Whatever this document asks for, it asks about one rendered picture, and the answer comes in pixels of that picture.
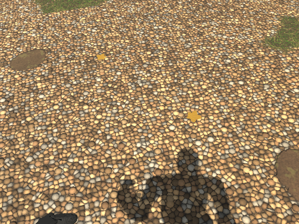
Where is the robot left hand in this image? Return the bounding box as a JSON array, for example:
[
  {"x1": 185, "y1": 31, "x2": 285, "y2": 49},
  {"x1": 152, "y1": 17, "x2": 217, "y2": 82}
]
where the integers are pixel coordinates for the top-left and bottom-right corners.
[{"x1": 36, "y1": 212, "x2": 78, "y2": 224}]

